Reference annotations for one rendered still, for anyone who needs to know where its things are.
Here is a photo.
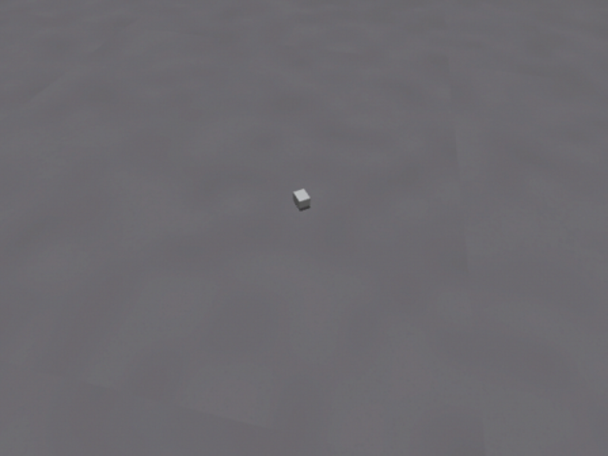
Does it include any small box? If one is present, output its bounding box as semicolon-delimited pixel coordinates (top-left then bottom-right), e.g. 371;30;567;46
294;189;311;209

